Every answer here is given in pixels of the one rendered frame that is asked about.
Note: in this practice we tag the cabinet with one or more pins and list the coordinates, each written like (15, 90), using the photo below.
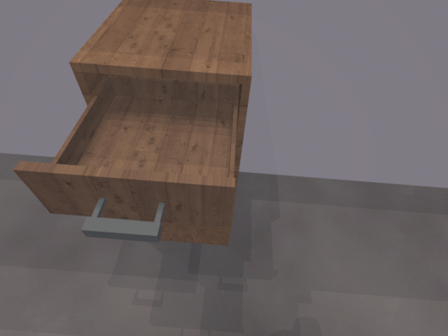
(183, 40)

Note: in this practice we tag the drawer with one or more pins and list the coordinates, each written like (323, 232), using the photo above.
(142, 141)

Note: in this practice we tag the handle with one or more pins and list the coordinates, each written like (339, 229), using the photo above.
(134, 230)

